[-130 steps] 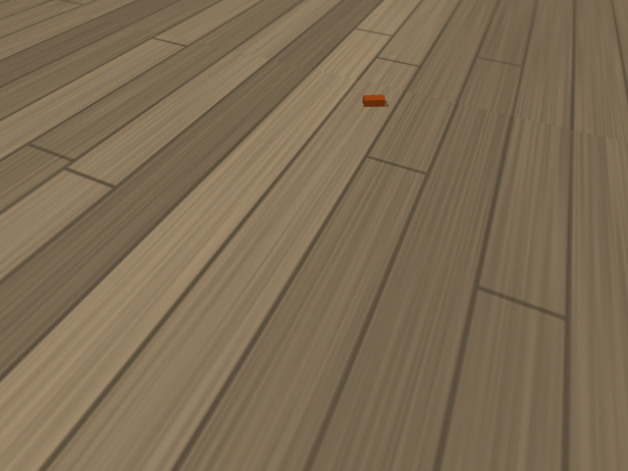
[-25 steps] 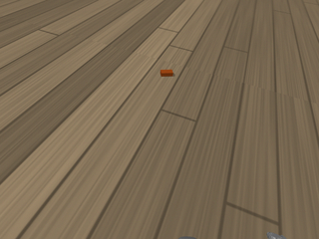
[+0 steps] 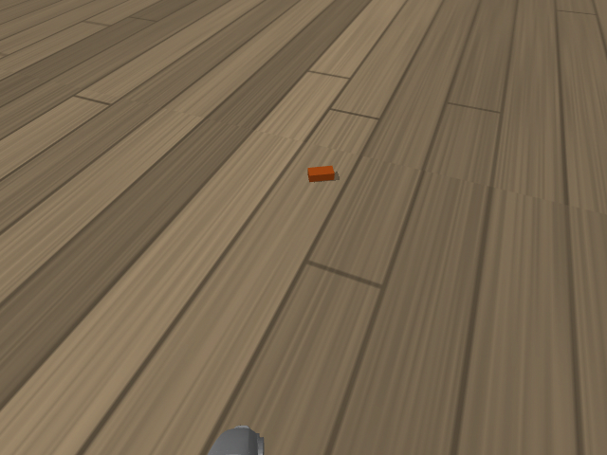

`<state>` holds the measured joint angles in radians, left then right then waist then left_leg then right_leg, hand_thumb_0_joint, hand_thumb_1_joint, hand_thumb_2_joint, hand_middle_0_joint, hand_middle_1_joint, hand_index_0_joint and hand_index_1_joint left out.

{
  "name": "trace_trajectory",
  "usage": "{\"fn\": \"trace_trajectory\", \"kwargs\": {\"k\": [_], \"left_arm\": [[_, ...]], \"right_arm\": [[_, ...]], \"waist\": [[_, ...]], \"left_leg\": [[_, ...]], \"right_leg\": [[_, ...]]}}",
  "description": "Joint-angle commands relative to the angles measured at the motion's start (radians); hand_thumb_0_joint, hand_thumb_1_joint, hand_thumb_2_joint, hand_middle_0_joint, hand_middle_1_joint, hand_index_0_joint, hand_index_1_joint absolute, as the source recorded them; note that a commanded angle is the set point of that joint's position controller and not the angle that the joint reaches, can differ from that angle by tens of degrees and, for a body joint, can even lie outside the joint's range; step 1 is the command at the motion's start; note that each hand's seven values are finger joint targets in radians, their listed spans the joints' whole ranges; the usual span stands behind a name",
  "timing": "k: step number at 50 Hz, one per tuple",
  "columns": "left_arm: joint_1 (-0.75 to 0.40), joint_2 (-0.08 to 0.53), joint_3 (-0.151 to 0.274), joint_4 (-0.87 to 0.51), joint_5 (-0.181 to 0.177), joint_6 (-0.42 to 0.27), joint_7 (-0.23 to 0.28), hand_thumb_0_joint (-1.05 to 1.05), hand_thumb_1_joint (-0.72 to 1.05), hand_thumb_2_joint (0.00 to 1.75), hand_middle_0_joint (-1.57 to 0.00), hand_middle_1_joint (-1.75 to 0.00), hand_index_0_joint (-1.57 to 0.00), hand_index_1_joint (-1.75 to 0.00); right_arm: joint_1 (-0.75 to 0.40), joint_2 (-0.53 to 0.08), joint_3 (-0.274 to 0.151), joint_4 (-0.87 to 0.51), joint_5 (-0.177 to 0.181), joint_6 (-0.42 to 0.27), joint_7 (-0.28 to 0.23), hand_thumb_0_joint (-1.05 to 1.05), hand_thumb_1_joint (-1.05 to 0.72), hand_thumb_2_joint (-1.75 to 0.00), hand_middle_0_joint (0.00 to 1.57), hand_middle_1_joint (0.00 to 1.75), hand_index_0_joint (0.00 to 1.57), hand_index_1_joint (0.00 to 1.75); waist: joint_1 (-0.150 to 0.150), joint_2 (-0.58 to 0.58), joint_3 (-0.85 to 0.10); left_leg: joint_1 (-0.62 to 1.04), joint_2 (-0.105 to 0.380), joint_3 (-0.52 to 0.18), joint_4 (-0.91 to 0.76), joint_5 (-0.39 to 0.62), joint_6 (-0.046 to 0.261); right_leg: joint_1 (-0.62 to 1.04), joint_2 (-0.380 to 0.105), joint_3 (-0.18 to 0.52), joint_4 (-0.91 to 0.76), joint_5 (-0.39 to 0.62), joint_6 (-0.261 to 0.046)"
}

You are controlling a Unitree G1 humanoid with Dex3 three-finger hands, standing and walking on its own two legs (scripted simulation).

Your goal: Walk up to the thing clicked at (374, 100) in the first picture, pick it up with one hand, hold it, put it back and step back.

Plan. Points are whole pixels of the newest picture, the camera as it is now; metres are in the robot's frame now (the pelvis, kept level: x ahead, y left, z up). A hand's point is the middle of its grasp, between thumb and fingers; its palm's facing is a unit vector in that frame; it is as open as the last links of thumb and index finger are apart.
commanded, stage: walk up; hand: left
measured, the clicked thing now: (320, 173) +1.53 -0.02 -0.75
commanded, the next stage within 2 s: none
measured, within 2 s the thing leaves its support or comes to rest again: neither
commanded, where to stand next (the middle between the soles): +1.20 -0.27 m, yaw +5 degrees
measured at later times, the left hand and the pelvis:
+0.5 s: hand (177, 319) +0.38 +0.26 -0.14, palm faces -0.04 -0.95 -0.32, open 7.4 cm; pelvis +0.28 -0.02 +0.00, yaw +0 degrees
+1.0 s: hand (256, 240) +0.56 +0.13 -0.13, palm faces +0.02 -0.93 -0.37, open 7.4 cm; pelvis +0.51 -0.14 +0.00, yaw +1 degrees
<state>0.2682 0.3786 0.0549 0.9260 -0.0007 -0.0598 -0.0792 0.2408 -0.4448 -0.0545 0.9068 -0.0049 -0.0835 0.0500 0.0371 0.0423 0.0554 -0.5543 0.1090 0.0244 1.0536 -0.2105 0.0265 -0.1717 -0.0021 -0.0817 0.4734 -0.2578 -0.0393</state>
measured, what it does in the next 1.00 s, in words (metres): walks ahead: left foot, then right foot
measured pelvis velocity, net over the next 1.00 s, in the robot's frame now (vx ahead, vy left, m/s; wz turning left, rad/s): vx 0.51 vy -0.14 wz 0.02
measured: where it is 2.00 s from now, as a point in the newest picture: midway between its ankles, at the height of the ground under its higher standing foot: (375, 275)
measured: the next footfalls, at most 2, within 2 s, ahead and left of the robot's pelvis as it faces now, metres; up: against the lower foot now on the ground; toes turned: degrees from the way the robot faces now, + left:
left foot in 0.20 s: +0.31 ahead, +0.11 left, +0.00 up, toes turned +7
right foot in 0.68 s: +0.54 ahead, -0.22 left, +0.00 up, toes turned -5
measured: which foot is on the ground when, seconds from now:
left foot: up 0.00-0.18, down 0.20-0.70, up 0.72-1.00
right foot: down 0.00-0.24, up 0.26-0.66, down 0.68-1.00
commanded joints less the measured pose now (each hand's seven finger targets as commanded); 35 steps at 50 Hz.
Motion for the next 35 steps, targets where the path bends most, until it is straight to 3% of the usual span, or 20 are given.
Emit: {"fn": "trace_trajectory", "kwargs": {"k": [1, 3, 6, 8, 9, 10, 11, 12, 13, 14, 16, 17, 19, 23, 26, 30, 32, 33, 34, 35], "left_arm": [[-0.069, 0.299, 0.087, -0.117, 0.006, -0.053, 0.013, 0.00, 0.90, 0.90, -0.20, -0.30, -0.20, -0.30], [-0.032, 0.299, 0.087, -0.117, 0.015, -0.052, 0.009, 0.00, 0.90, 0.90, -0.20, -0.30, -0.20, -0.30], [0.024, 0.291, 0.083, -0.095, 0.015, -0.035, 0.009, 0.00, 0.90, 0.90, -0.20, -0.30, -0.20, -0.30], [0.012, 0.304, 0.085, -0.104, 0.012, -0.025, 0.013, 0.00, 0.90, 0.90, -0.20, -0.30, -0.20, -0.30], [0.014, 0.289, 0.077, -0.113, 0.011, -0.021, 0.018, 0.00, 0.90, 0.90, -0.20, -0.30, -0.20, -0.30], [0.059, 0.244, 0.057, -0.120, 0.008, -0.017, 0.023, 0.00, 0.90, 0.90, -0.20, -0.30, -0.20, -0.30], [0.105, 0.174, 0.036, -0.132, 0.000, -0.015, 0.028, 0.00, 0.90, 0.90, -0.20, -0.30, -0.20, -0.30], [0.133, 0.176, 0.039, -0.136, -0.004, -0.007, 0.030, 0.00, 0.90, 0.90, -0.20, -0.30, -0.20, -0.30], [0.106, 0.316, 0.061, -0.117, 0.001, 0.006, 0.043, 0.00, 0.90, 0.90, -0.20, -0.30, -0.20, -0.30], [0.047, 0.329, 0.056, -0.109, 0.005, -0.001, 0.045, 0.00, 0.90, 0.90, -0.20, -0.30, -0.20, -0.30], [0.024, 0.273, 0.057, -0.097, 0.002, -0.010, 0.035, 0.00, 0.90, 0.90, -0.20, -0.30, -0.20, -0.30], [0.050, 0.256, 0.056, -0.087, -0.004, -0.006, 0.029, 0.00, 0.90, 0.90, -0.20, -0.30, -0.20, -0.30], [0.089, 0.234, 0.056, -0.077, -0.001, 0.009, 0.011, 0.00, 0.90, 0.90, -0.20, -0.30, -0.20, -0.30], [-0.030, 0.214, 0.059, -0.113, 0.009, 0.026, -0.027, 0.00, 0.90, 0.90, -0.20, -0.30, -0.20, -0.30], [-0.120, 0.211, 0.062, -0.135, 0.014, 0.025, -0.043, 0.00, 0.90, 0.90, -0.20, -0.30, -0.20, -0.30], [-0.178, 0.214, 0.074, -0.126, 0.016, 0.015, -0.044, 0.00, 0.90, 0.90, -0.20, -0.30, -0.20, -0.30], [-0.121, 0.224, 0.084, -0.105, 0.021, 0.011, -0.035, 0.00, 0.90, 0.90, -0.20, -0.30, -0.20, -0.30], [-0.051, 0.254, 0.099, -0.087, 0.025, 0.005, -0.026, 0.00, 0.90, 0.90, -0.20, -0.30, -0.20, -0.30], [0.090, 0.300, 0.124, -0.055, 0.030, -0.006, -0.011, 0.00, 0.90, 0.90, -0.20, -0.30, -0.20, -0.30], [0.159, 0.377, 0.143, -0.045, 0.035, -0.015, 0.004, 0.00, 0.90, 0.90, -0.20, -0.30, -0.20, -0.30]], "right_arm": [[-0.033, -0.184, -0.061, -0.071, -0.005, -0.007, 0.012, 0.00, -0.90, -0.90, 0.20, 0.30, 0.20, 0.30], [-0.106, -0.161, -0.055, -0.100, -0.010, -0.014, 0.017, 0.00, -0.90, -0.90, 0.20, 0.30, 0.20, 0.30], [-0.146, -0.142, -0.055, -0.106, -0.003, -0.029, 0.010, 0.00, -0.90, -0.90, 0.20, 0.30, 0.20, 0.30], [-0.054, -0.148, -0.065, -0.081, -0.005, -0.031, 0.001, 0.00, -0.90, -0.90, 0.20, 0.30, 0.20, 0.30], [0.058, -0.173, -0.078, -0.048, -0.008, -0.034, -0.009, 0.00, -0.90, -0.90, 0.20, 0.30, 0.20, 0.30], [0.179, -0.222, -0.099, -0.021, -0.022, -0.038, -0.022, 0.00, -0.90, -0.90, 0.20, 0.30, 0.20, 0.30], [0.270, -0.291, -0.122, -0.018, -0.044, -0.039, -0.036, 0.00, -0.90, -0.90, 0.20, 0.30, 0.20, 0.30], [0.279, -0.341, -0.132, -0.049, -0.031, -0.040, -0.046, 0.00, -0.90, -0.90, 0.20, 0.30, 0.20, 0.30], [0.220, -0.353, -0.143, -0.060, 0.007, -0.037, -0.046, 0.00, -0.90, -0.90, 0.20, 0.30, 0.20, 0.30], [0.167, -0.315, -0.135, -0.073, 0.012, -0.034, -0.045, 0.00, -0.90, -0.90, 0.20, 0.30, 0.20, 0.30], [0.106, -0.249, -0.092, -0.095, 0.019, -0.042, -0.053, 0.00, -0.90, -0.90, 0.20, 0.30, 0.20, 0.30], [0.101, -0.230, -0.078, -0.094, 0.023, -0.049, -0.050, 0.00, -0.90, -0.90, 0.20, 0.30, 0.20, 0.30], [0.053, -0.229, -0.073, -0.099, 0.023, -0.059, -0.046, 0.00, -0.90, -0.90, 0.20, 0.30, 0.20, 0.30], [0.029, -0.257, -0.079, -0.117, 0.007, -0.073, -0.037, 0.00, -0.90, -0.90, 0.20, 0.30, 0.20, 0.30], [0.037, -0.281, -0.086, -0.106, 0.010, -0.071, -0.036, 0.00, -0.90, -0.90, 0.20, 0.30, 0.20, 0.30], [0.066, -0.275, -0.085, -0.089, 0.003, -0.056, -0.039, 0.00, -0.90, -0.90, 0.20, 0.30, 0.20, 0.30], [0.051, -0.282, -0.089, -0.092, 0.001, -0.048, -0.045, 0.00, -0.90, -0.90, 0.20, 0.30, 0.20, 0.30], [0.065, -0.253, -0.079, -0.088, 0.000, -0.044, -0.047, 0.00, -0.90, -0.90, 0.20, 0.30, 0.20, 0.30], [0.123, -0.194, -0.055, -0.077, -0.001, -0.041, -0.048, 0.00, -0.90, -0.90, 0.20, 0.30, 0.20, 0.30], [0.170, -0.103, -0.025, -0.101, 0.002, -0.041, -0.043, 0.00, -0.90, -0.90, 0.20, 0.30, 0.20, 0.30]], "waist": [[-0.015, -0.140, 0.049], [0.014, -0.126, 0.048], [0.044, -0.102, -0.004], [-0.014, -0.076, -0.053], [-0.062, -0.007, -0.112], [-0.117, 0.079, -0.184], [-0.149, 0.235, -0.247], [-0.139, 0.240, -0.286], [-0.135, 0.118, -0.281], [-0.133, 0.037, -0.209], [-0.089, -0.009, -0.094], [-0.065, 0.005, -0.064], [-0.022, 0.041, -0.035], [-0.034, 0.092, 0.064], [-0.052, 0.108, 0.060], [-0.058, 0.072, -0.004], [-0.014, 0.046, -0.052], [0.029, -0.027, -0.091], [0.091, -0.159, -0.177], [0.094, -0.412, -0.210]], "left_leg": [[-0.031, 0.041, -0.003, -0.211, 0.045, -0.041], [0.012, 0.036, 0.007, -0.350, 0.076, -0.038], [0.120, -0.034, 0.067, -0.488, 0.143, -0.018], [0.276, -0.067, 0.088, -0.529, 0.135, 0.007], [0.434, -0.093, 0.097, -0.551, 0.105, 0.028], [0.645, -0.061, 0.045, -0.548, 0.034, 0.074], [0.827, 0.133, -0.243, -0.582, -0.139, 0.130], [0.921, 0.363, -0.696, -0.704, -0.269, 0.212], [0.875, 0.410, -0.773, -0.754, -0.317, 0.288], [0.788, 0.375, -0.662, -0.763, -0.207, 0.280], [0.582, 0.249, -0.327, -0.746, 0.190, 0.179], [0.496, 0.223, -0.223, -0.743, 0.316, 0.166], [0.379, 0.184, -0.115, -0.768, 0.263, 0.171], [0.281, 0.156, -0.047, -0.859, 0.033, 0.185], [0.298, 0.153, -0.040, -0.862, -0.084, 0.162], [0.345, 0.158, -0.024, -0.773, 0.082, 0.139], [0.348, 0.167, -0.012, -0.647, 0.177, 0.121], [0.316, 0.128, 0.031, -0.484, 0.266, 0.094], [0.236, 0.063, 0.067, -0.195, 0.255, 0.059], [0.024, -0.064, 0.080, 0.040, -0.165, 0.027]], "right_leg": [[-0.089, -0.234, 0.183, -0.331, -0.119, -0.172], [-0.056, -0.227, 0.157, -0.295, -0.035, -0.164], [0.053, -0.196, 0.105, -0.180, 0.224, -0.131], [0.045, -0.201, 0.090, -0.068, 0.338, -0.127], [0.008, -0.168, 0.054, 0.098, 0.406, -0.109], [-0.130, -0.124, 0.025, 0.319, 0.359, -0.083], [-0.357, -0.041, 0.005, 0.571, 0.069, -0.042], [-0.540, 0.067, 0.071, 0.701, -0.299, -0.010], [-0.561, -0.016, 0.186, 0.774, -0.247, -0.032], [-0.572, -0.047, 0.194, 0.806, -0.188, -0.019], [-0.466, -0.077, 0.222, 0.740, -0.093, 0.000], [-0.417, -0.092, 0.190, 0.704, -0.080, 0.009], [-0.349, -0.109, 0.156, 0.653, -0.048, 0.030], [-0.373, -0.146, 0.101, 0.424, 0.040, 0.057], [-0.333, -0.160, 0.096, 0.248, 0.153, 0.041], [-0.206, -0.111, 0.031, 0.144, 0.167, 0.023], [-0.087, -0.078, -0.004, 0.103, 0.131, 0.010], [0.038, -0.053, -0.003, 0.083, 0.086, -0.006], [0.221, -0.068, 0.075, 0.034, -0.024, -0.034], [0.345, -0.281, 0.377, -0.080, -0.158, -0.070]]}}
